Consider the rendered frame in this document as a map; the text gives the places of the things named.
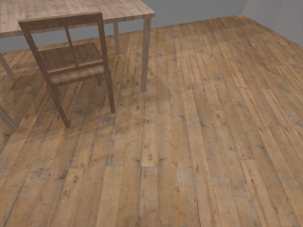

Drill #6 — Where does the chair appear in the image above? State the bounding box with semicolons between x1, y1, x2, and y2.
18;11;116;129

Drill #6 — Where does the table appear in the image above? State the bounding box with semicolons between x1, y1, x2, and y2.
0;0;155;131

